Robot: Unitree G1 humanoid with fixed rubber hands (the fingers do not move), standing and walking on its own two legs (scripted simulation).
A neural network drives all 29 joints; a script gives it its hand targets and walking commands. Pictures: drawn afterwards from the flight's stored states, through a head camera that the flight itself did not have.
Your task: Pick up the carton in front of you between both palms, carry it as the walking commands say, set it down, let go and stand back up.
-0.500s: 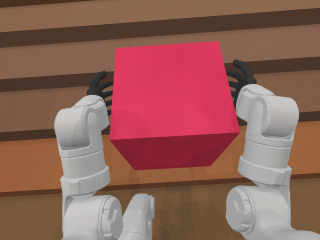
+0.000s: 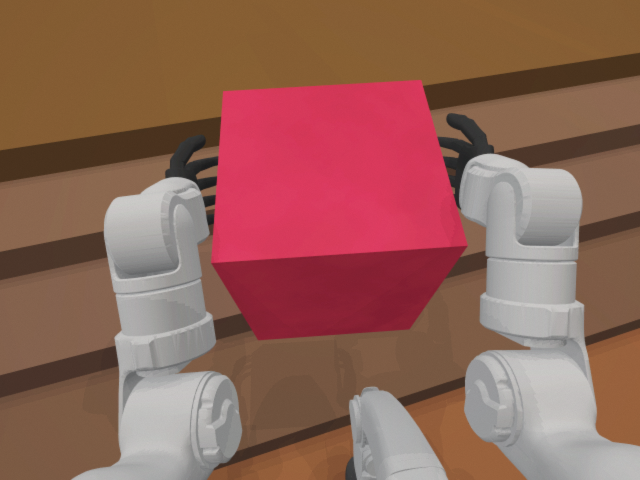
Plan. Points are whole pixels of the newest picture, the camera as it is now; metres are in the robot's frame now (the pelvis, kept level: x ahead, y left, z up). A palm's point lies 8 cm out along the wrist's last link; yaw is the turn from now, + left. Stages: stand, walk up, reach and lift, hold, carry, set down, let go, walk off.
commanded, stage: carry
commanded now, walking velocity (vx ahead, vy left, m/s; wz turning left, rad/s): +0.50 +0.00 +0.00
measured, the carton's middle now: (329, 226) +0.40 -0.05 +0.12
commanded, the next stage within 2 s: none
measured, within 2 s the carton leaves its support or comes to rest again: neither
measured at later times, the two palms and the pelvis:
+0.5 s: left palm out of the picture +0.69 +0.17 +0.30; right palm out of the picture +0.73 -0.13 +0.30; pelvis +0.32 +0.00 +0.11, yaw +1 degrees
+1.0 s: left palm out of the picture +1.03 +0.13 +0.41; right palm out of the picture +1.01 -0.17 +0.42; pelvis +0.64 +0.00 +0.22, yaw +0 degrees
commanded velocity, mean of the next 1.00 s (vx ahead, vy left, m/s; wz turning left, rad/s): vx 0.50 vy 0.00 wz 0.00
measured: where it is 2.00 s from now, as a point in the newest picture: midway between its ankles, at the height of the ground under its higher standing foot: (262, 142)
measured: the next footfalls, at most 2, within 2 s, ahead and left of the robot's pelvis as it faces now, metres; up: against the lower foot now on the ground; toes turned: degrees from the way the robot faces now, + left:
right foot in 0.06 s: +0.26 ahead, -0.12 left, +0.11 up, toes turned -5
left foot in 0.52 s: +0.51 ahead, +0.13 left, +0.22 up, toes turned +7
